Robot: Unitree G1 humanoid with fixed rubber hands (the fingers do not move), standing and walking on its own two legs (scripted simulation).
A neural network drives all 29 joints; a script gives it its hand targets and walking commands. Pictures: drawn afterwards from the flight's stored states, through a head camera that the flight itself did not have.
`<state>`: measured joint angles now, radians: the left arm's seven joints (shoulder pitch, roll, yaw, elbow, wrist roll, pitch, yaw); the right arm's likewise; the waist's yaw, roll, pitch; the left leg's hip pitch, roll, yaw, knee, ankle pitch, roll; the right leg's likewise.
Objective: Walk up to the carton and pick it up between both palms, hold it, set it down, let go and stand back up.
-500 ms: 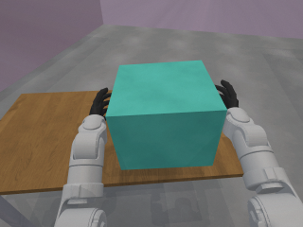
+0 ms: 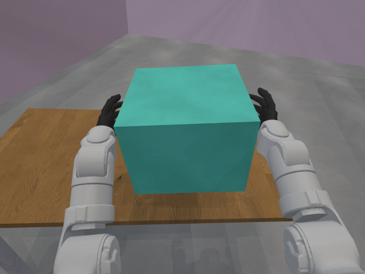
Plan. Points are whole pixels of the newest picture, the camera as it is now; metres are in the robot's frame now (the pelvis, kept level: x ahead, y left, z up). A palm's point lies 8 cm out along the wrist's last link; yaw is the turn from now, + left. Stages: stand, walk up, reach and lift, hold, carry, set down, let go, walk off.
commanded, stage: hold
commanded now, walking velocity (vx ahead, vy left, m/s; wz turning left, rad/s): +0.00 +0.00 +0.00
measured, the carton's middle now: (187, 126) +0.41 +0.01 +0.17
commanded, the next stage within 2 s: set down in 0.58 s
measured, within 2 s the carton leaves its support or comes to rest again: neither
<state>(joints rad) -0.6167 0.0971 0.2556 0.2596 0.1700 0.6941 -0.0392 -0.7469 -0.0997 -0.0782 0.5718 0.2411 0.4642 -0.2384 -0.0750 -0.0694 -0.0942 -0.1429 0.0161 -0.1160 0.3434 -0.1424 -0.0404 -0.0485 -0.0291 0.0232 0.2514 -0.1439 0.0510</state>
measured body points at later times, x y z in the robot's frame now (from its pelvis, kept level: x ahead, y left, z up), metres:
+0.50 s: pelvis +0.00 -0.01 +0.00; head -0.06 +0.00 +0.45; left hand +0.37 +0.16 +0.18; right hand +0.38 -0.18 +0.20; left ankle +0.03 +0.14 -0.75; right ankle +0.00 -0.15 -0.75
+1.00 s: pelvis +0.01 +0.01 +0.00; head -0.03 +0.04 +0.45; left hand +0.41 +0.17 +0.16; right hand +0.39 -0.18 +0.16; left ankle +0.03 +0.14 -0.75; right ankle +0.00 -0.15 -0.75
